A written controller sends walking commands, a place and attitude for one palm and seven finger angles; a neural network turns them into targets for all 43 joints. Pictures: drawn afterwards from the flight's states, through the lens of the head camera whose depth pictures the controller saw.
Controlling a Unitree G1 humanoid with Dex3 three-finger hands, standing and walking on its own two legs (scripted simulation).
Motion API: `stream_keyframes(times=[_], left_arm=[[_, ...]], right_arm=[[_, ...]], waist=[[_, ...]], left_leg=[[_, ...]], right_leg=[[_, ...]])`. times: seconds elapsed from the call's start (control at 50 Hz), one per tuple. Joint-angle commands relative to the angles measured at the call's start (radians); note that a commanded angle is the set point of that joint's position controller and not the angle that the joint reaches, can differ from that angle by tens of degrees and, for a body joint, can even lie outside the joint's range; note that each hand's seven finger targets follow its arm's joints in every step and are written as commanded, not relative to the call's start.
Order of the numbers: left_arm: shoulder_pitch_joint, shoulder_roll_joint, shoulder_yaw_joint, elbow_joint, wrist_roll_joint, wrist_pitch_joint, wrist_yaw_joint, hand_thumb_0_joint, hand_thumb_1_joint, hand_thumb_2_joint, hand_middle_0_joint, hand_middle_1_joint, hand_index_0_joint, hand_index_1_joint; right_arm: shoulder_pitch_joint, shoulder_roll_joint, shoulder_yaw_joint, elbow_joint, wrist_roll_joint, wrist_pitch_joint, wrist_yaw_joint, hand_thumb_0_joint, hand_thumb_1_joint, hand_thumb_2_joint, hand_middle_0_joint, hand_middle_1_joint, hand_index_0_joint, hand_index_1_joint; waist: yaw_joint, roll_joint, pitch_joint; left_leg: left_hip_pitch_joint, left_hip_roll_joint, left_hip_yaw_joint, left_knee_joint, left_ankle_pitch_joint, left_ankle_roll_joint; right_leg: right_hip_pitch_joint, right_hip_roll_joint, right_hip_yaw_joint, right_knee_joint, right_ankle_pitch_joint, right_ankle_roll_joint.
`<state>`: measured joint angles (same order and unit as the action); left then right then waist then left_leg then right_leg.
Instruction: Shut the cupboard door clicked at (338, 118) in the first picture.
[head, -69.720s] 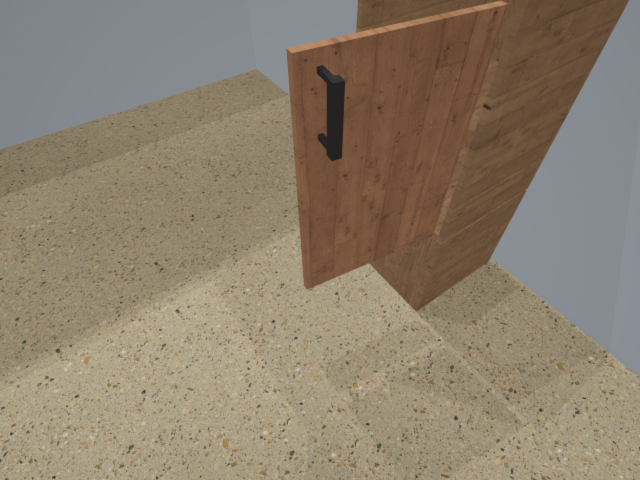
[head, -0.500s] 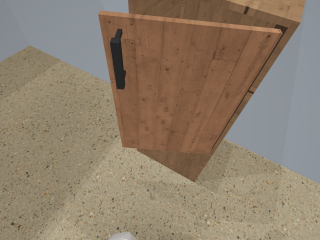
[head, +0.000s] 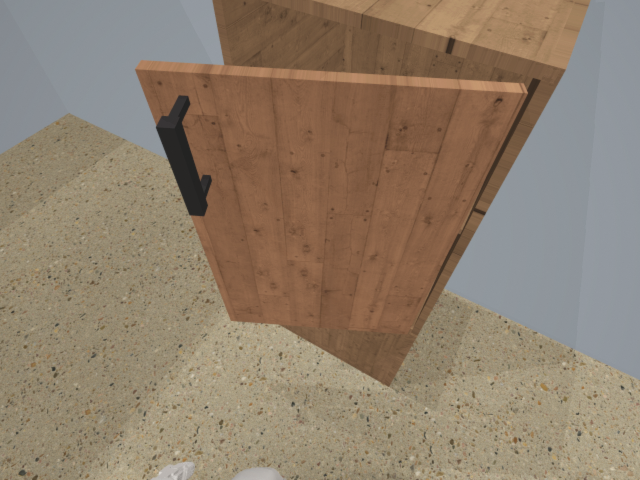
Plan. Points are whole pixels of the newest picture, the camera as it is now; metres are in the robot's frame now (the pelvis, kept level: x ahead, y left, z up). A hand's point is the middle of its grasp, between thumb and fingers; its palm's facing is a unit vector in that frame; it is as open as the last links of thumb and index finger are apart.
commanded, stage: come to a stop and stand still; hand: left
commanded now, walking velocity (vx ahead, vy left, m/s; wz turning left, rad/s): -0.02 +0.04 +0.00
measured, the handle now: (190, 159) +0.42 +0.18 +0.16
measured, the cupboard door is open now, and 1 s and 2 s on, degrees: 26 26 26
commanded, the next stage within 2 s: look again from close up in 1.84 s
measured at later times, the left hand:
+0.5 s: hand out of the picture -0.02 +0.23 -0.17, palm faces +0.01 -0.98 -0.19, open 7.4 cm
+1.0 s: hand out of the picture -0.17 +0.20 -0.16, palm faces +0.06 -0.98 -0.16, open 7.3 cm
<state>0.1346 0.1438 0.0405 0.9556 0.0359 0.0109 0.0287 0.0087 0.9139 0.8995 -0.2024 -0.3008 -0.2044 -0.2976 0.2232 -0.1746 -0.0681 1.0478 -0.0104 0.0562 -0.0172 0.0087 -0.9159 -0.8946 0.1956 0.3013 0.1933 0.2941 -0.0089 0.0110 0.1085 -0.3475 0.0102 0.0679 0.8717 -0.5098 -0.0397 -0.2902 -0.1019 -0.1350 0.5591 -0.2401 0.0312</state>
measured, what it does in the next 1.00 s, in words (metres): walks backwards: left foot, then right foot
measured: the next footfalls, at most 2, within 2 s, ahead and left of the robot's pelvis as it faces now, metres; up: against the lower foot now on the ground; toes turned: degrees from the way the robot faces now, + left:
left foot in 0.08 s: +0.03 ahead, +0.09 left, +0.00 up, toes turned +5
right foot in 0.54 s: -0.07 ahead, -0.09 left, +0.00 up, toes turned -5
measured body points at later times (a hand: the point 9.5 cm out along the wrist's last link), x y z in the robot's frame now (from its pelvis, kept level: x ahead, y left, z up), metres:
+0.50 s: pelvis -0.04 +0.06 +0.01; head -0.02 +0.07 +0.46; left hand -0.02 +0.29 -0.15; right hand -0.01 -0.18 -0.14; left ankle -0.01 +0.08 -0.73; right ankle -0.12 -0.08 -0.72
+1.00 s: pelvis -0.10 +0.05 +0.01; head -0.10 +0.06 +0.46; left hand -0.18 +0.26 -0.15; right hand -0.14 -0.16 -0.15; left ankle -0.01 +0.09 -0.73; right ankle -0.11 -0.08 -0.73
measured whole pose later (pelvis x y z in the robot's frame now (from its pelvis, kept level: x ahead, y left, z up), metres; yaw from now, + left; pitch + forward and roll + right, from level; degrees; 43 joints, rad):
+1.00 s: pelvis -0.10 +0.05 +0.01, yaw -1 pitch -2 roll +0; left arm 0.44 0.09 0.02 1.12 0.02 0.02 0.05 0.01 0.91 0.90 -0.20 -0.30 -0.20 -0.30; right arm 0.32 -0.12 -0.04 1.15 -0.02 0.05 -0.02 0.01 -0.91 -0.89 0.20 0.30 0.20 0.29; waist 0.00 0.01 0.03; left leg -0.28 -0.08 0.15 0.34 -0.12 0.07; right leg -0.16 -0.04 -0.03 0.45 -0.28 0.01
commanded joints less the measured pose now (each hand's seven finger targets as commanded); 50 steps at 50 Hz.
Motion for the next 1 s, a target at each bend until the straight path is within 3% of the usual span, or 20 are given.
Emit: stream_keyframes(times=[0.0, 0.02, 0.04, 0.06, 0.08, 0.1, 0.12, 0.16, 0.2, 0.26, 0.36, 0.44, 0.48, 0.5, 0.54, 0.62, 0.74, 0.82, 0.86, 0.98], left_arm=[[0.046, 0.22, 0.064, -0.053, -0.001, 0.008, 0.025, 0.0, 0.9, 0.9, -0.2, -0.3, -0.2, -0.3], [0.03, 0.209, 0.063, -0.052, -0.008, 0.013, 0.022, 0.0, 0.9, 0.9, -0.2, -0.3, -0.2, -0.3], [0.044, 0.167, 0.053, -0.059, -0.017, 0.021, 0.017, 0.0, 0.9, 0.9, -0.2, -0.3, -0.2, -0.3], [0.063, 0.102, 0.042, -0.078, -0.021, 0.031, 0.012, 0.0, 0.9, 0.9, -0.2, -0.3, -0.2, -0.3], [0.039, 0.082, 0.036, -0.088, -0.022, 0.036, 0.015, 0.0, 0.9, 0.9, -0.2, -0.3, -0.2, -0.3], [0.028, 0.096, 0.038, -0.074, -0.016, 0.044, 0.018, 0.0, 0.9, 0.9, -0.2, -0.3, -0.2, -0.3], [0.041, 0.099, 0.042, -0.053, -0.011, 0.048, 0.015, 0.0, 0.9, 0.9, -0.2, -0.3, -0.2, -0.3], [0.082, 0.092, 0.039, -0.022, -0.007, 0.041, 0.009, 0.0, 0.9, 0.9, -0.2, -0.3, -0.2, -0.3], [0.099, 0.08, 0.032, -0.001, -0.012, 0.033, 0.012, 0.0, 0.9, 0.9, -0.2, -0.3, -0.2, -0.3], [0.099, 0.073, 0.019, 0.01, -0.015, 0.031, 0.013, 0.0, 0.9, 0.9, -0.2, -0.3, -0.2, -0.3], [0.12, 0.073, 0.006, 0.036, -0.013, 0.037, 0.013, 0.0, 0.9, 0.9, -0.2, -0.3, -0.2, -0.3], [0.199, 0.068, 0.003, 0.076, -0.017, 0.034, 0.018, 0.0, 0.9, 0.9, -0.2, -0.3, -0.2, -0.3], [0.241, 0.079, 0.001, 0.097, -0.014, 0.022, 0.021, 0.0, 0.9, 0.9, -0.2, -0.3, -0.2, -0.3], [0.244, 0.089, 0.0, 0.103, -0.013, 0.018, 0.023, 0.0, 0.9, 0.9, -0.2, -0.3, -0.2, -0.3], [0.236, 0.099, -0.007, 0.1, -0.018, 0.014, 0.023, 0.0, 0.9, 0.9, -0.2, -0.3, -0.2, -0.3], [0.236, 0.075, -0.015, 0.108, -0.018, 0.002, 0.022, 0.0, 0.9, 0.9, -0.2, -0.3, -0.2, -0.3], [0.347, 0.055, -0.008, 0.137, -0.012, 0.022, 0.024, 0.0, 0.9, 0.9, -0.2, -0.3, -0.2, -0.3], [0.424, 0.039, -0.003, 0.165, -0.01, 0.026, 0.026, 0.0, 0.9, 0.9, -0.2, -0.3, -0.2, -0.3], [0.433, 0.028, -0.005, 0.168, -0.008, 0.019, 0.027, 0.0, 0.9, 0.9, -0.2, -0.3, -0.2, -0.3], [0.31, 0.038, -0.006, 0.141, -0.017, -0.002, 0.028, 0.0, 0.9, 0.9, -0.2, -0.3, -0.2, -0.3]], right_arm=[[0.105, -0.029, -0.006, -0.05, 0.0, -0.022, 0.004, 0.0, -0.9, -0.9, 0.2, 0.3, 0.2, 0.3], [0.147, -0.03, -0.006, -0.039, -0.001, -0.027, 0.005, 0.0, -0.9, -0.9, 0.2, 0.3, 0.2, 0.3], [0.163, -0.056, -0.009, -0.036, -0.005, -0.035, 0.005, 0.0, -0.9, -0.9, 0.2, 0.3, 0.2, 0.3], [0.144, -0.13, -0.024, -0.06, -0.014, -0.044, 0.003, 0.0, -0.9, -0.9, 0.2, 0.3, 0.2, 0.3], [0.101, -0.17, -0.028, -0.091, -0.021, -0.04, -0.004, 0.0, -0.9, -0.9, 0.2, 0.3, 0.2, 0.3], [0.044, -0.144, -0.022, -0.099, -0.024, -0.042, -0.01, 0.0, -0.9, -0.9, 0.2, 0.3, 0.2, 0.3], [0.011, -0.112, -0.013, -0.103, -0.022, -0.047, -0.019, 0.0, -0.9, -0.9, 0.2, 0.3, 0.2, 0.3], [-0.001, -0.097, -0.002, -0.11, -0.019, -0.052, -0.025, 0.0, -0.9, -0.9, 0.2, 0.3, 0.2, 0.3], [0.027, -0.087, 0.002, -0.097, -0.015, -0.061, -0.029, 0.0, -0.9, -0.9, 0.2, 0.3, 0.2, 0.3], [0.06, -0.085, 0.002, -0.076, -0.009, -0.063, -0.033, 0.0, -0.9, -0.9, 0.2, 0.3, 0.2, 0.3], [0.087, -0.099, 0.003, -0.039, -0.009, -0.057, -0.033, 0.0, -0.9, -0.9, 0.2, 0.3, 0.2, 0.3], [0.073, -0.103, 0.007, -0.02, -0.007, -0.053, -0.024, 0.0, -0.9, -0.9, 0.2, 0.3, 0.2, 0.3], [0.065, -0.083, 0.014, -0.009, -0.001, -0.052, -0.018, 0.0, -0.9, -0.9, 0.2, 0.3, 0.2, 0.3], [0.065, -0.07, 0.017, -0.004, 0.0, -0.049, -0.014, 0.0, -0.9, -0.9, 0.2, 0.3, 0.2, 0.3], [0.08, -0.058, 0.025, 0.008, -0.003, -0.047, -0.008, 0.0, -0.9, -0.9, 0.2, 0.3, 0.2, 0.3], [0.101, -0.066, 0.027, 0.038, -0.005, -0.046, -0.005, 0.0, -0.9, -0.9, 0.2, 0.3, 0.2, 0.3], [0.11, -0.083, 0.018, 0.058, -0.007, -0.036, -0.008, 0.0, -0.9, -0.9, 0.2, 0.3, 0.2, 0.3], [0.106, -0.07, 0.012, 0.06, -0.007, -0.032, -0.01, 0.0, -0.9, -0.9, 0.2, 0.3, 0.2, 0.3], [0.114, -0.057, 0.012, 0.064, -0.007, -0.03, -0.01, 0.0, -0.9, -0.9, 0.2, 0.3, 0.2, 0.3], [0.193, 0.018, 0.021, 0.086, -0.006, -0.02, -0.01, 0.0, -0.9, -0.9, 0.2, 0.3, 0.2, 0.3]], waist=[[0.007, -0.165, -0.145], [-0.014, -0.163, -0.156], [-0.016, -0.05, -0.155], [-0.009, 0.235, -0.136], [-0.012, 0.311, -0.101], [-0.007, 0.254, -0.088], [0.013, 0.206, -0.059], [0.024, 0.093, -0.062], [0.019, 0.049, -0.113], [0.001, 0.038, -0.151], [-0.015, 0.084, -0.15], [0.007, 0.046, -0.146], [0.02, -0.005, -0.12], [0.012, -0.035, -0.079], [-0.005, -0.037, -0.034], [-0.009, -0.109, -0.019], [0.021, 0.056, 0.034], [0.039, 0.045, -0.003], [0.036, -0.018, 0.003], [-0.04, -0.17, -0.007]], left_leg=[[0.057, 0.019, -0.013, -0.209, 0.116, -0.003], [0.148, 0.015, 0.008, -0.351, 0.24, 0.001], [0.226, 0.053, -0.032, -0.463, 0.339, 0.016], [0.188, 0.24, -0.275, -0.578, 0.468, 0.086], [0.055, 0.323, -0.35, -0.629, 0.556, 0.19], [0.003, 0.307, -0.311, -0.642, 0.499, 0.218], [0.007, 0.266, -0.258, -0.637, 0.517, 0.208], [0.1, 0.235, -0.208, -0.595, 0.608, 0.194], [0.226, 0.228, -0.181, -0.572, 0.743, 0.203], [0.329, 0.243, -0.173, -0.564, 0.792, 0.223], [0.345, 0.249, -0.22, -0.616, 0.667, 0.205], [0.272, 0.218, -0.216, -0.657, 0.46, 0.152], [0.197, 0.166, -0.172, -0.64, 0.351, 0.093], [0.148, 0.119, -0.141, -0.639, 0.268, 0.054], [0.176, 0.078, -0.126, -0.636, 0.214, 0.027], [0.217, 0.092, -0.117, -0.622, 0.235, 0.066], [0.062, 0.138, -0.206, -0.8, -0.068, 0.041], [0.038, 0.128, -0.179, -0.807, -0.049, 0.026], [0.055, 0.107, -0.157, -0.768, -0.012, 0.032], [0.311, 0.032, -0.064, -0.407, 0.25, 0.05]], right_leg=[[0.097, -0.248, 0.182, -0.103, 0.499, -0.179], [0.048, -0.214, 0.152, -0.063, 0.383, -0.138], [-0.023, -0.141, 0.109, 0.013, 0.212, -0.088], [-0.118, -0.008, 0.025, 0.134, -0.14, -0.012], [-0.106, 0.046, 0.077, 0.288, -0.335, -0.001], [-0.078, 0.038, 0.152, 0.408, -0.315, -0.013], [-0.102, 0.036, 0.176, 0.461, -0.265, -0.018], [-0.154, 0.05, 0.17, 0.512, -0.198, -0.017], [-0.159, 0.047, 0.166, 0.46, -0.185, 0.001], [-0.131, 0.04, 0.14, 0.321, -0.206, 0.01], [-0.031, 0.041, 0.116, 0.116, -0.223, -0.003], [0.085, 0.042, 0.101, -0.065, -0.126, -0.023], [0.17, 0.021, 0.115, -0.23, -0.007, -0.041], [0.163, -0.011, 0.169, -0.242, -0.006, -0.064], [0.051, -0.054, 0.211, -0.25, -0.101, -0.097], [0.008, -0.02, 0.183, -0.24, -0.093, -0.062], [0.055, 0.045, 0.108, -0.119, -0.153, -0.046], [0.106, 0.055, 0.091, -0.112, -0.149, -0.055], [0.081, 0.048, 0.121, -0.163, -0.16, -0.063], [-0.252, -0.071, 0.282, -0.351, -0.362, -0.114]])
